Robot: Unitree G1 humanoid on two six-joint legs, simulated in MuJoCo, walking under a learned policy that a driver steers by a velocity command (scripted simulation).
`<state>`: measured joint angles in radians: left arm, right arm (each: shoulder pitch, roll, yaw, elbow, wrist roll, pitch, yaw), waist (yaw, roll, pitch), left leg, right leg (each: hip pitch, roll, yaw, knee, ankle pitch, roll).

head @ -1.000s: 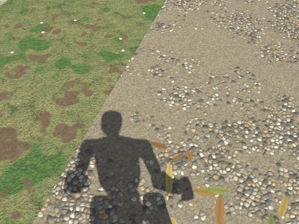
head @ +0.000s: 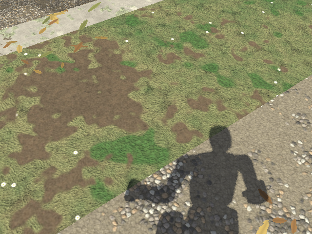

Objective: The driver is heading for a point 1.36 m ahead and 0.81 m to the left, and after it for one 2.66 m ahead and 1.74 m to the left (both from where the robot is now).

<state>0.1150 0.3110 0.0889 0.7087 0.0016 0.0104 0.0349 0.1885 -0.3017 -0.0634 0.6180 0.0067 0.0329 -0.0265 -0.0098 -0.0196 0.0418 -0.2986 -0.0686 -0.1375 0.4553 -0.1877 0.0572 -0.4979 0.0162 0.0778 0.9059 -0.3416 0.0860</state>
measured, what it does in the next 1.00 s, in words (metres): steps on the spot, turning left: right foot, then left foot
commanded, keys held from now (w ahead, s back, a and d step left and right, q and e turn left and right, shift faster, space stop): q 0.62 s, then w+q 0.38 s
